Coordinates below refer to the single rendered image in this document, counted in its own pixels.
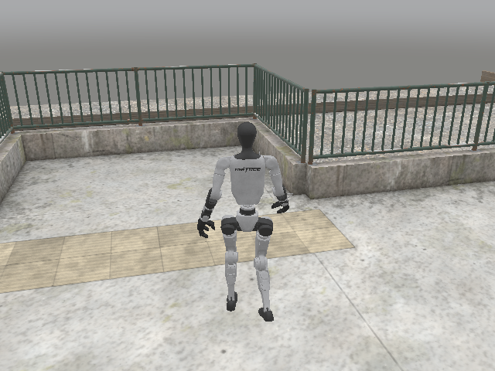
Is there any left robot upper arm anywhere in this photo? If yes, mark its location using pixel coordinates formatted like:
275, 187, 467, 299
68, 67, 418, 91
210, 156, 231, 200

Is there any right robot upper arm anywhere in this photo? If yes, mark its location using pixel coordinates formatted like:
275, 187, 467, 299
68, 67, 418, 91
263, 155, 284, 196

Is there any robot right hand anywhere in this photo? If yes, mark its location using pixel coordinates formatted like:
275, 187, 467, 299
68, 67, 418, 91
271, 201, 289, 213

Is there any robot right forearm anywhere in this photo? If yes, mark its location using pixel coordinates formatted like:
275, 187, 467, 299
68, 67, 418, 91
276, 185, 288, 206

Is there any robot left hand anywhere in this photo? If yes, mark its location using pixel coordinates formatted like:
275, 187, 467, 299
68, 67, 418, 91
197, 218, 215, 238

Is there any robot head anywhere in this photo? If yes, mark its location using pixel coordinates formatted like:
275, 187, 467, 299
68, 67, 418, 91
234, 122, 261, 160

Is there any robot left forearm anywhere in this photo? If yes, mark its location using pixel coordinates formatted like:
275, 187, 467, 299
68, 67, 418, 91
200, 188, 217, 222

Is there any left robot thigh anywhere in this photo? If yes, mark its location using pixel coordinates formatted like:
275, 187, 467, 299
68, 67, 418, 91
220, 215, 238, 265

